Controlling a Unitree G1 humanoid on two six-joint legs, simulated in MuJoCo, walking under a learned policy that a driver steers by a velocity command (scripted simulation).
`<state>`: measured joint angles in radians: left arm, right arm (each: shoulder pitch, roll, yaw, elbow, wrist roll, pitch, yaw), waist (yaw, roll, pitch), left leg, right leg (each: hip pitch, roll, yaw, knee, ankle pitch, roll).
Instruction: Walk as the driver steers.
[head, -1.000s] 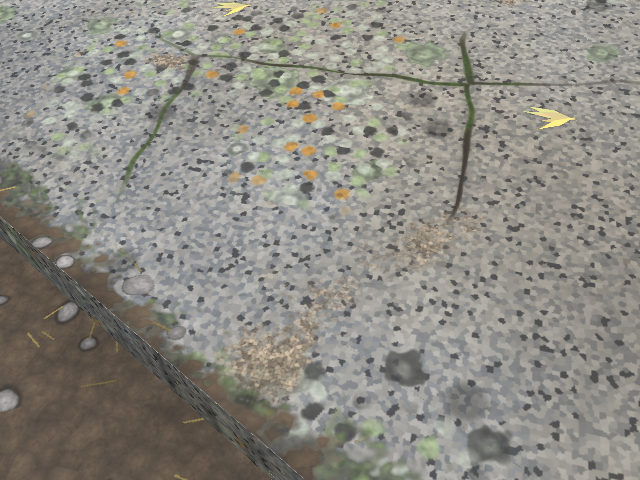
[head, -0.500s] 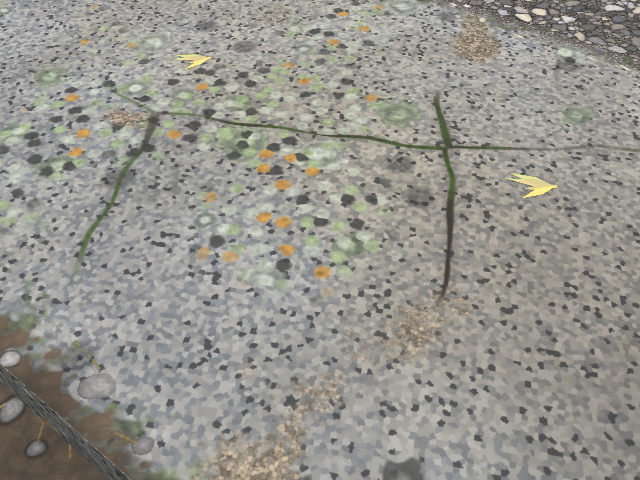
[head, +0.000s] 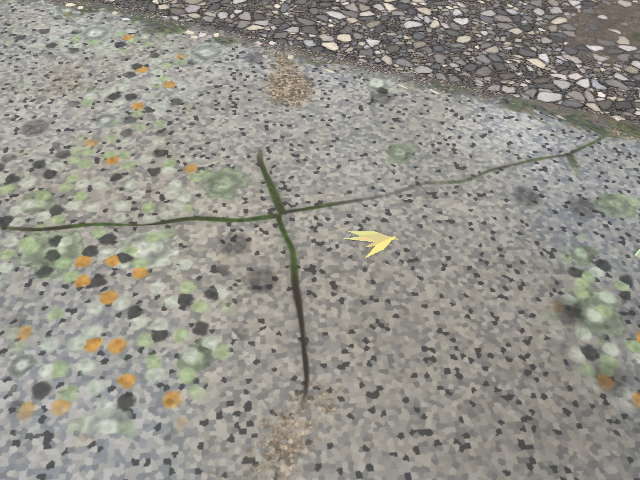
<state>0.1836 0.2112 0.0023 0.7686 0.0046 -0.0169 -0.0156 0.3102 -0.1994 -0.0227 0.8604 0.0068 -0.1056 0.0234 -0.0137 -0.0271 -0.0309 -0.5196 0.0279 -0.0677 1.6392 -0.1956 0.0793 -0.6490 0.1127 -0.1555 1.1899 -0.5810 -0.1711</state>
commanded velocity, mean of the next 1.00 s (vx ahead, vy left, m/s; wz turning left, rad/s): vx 0.28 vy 0.00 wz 0.02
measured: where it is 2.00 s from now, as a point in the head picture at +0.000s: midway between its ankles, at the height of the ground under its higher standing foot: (250, 327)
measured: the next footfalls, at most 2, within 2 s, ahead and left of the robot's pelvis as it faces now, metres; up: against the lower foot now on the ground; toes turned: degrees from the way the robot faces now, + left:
left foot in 0.34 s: +0.37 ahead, +0.04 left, +0.00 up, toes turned -18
right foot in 0.76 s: +0.30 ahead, -0.15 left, +0.00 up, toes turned -1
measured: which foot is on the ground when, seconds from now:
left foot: up 0.00-0.32, down 0.34-0.76, up 0.78-1.00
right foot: down 0.00-0.36, up 0.38-0.74, down 0.76-1.00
